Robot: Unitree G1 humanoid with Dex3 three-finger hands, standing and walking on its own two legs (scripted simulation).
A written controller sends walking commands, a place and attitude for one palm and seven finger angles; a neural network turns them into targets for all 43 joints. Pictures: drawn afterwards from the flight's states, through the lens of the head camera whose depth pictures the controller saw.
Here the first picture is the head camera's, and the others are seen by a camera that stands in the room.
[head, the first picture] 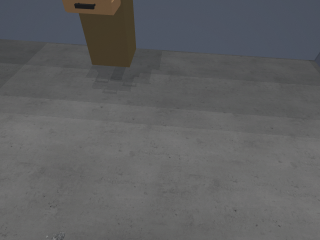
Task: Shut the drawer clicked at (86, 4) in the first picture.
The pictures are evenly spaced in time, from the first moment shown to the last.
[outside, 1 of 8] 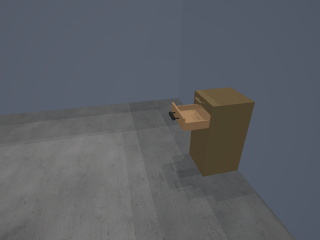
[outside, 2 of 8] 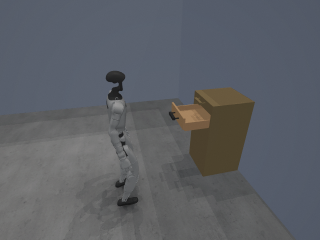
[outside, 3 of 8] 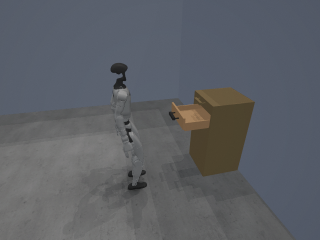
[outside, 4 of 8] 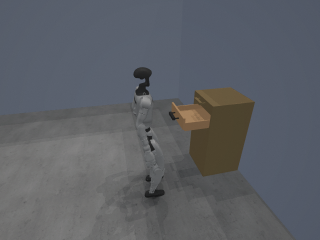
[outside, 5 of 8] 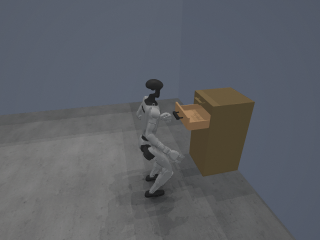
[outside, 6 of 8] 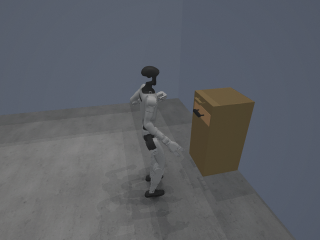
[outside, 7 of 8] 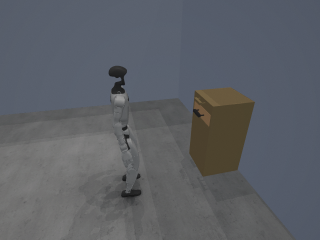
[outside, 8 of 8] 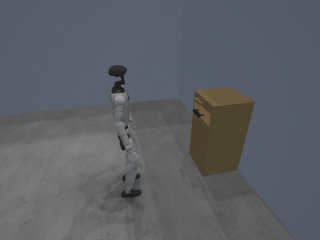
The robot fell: no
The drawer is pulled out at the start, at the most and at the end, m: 0.28 0.28 0.00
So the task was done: yes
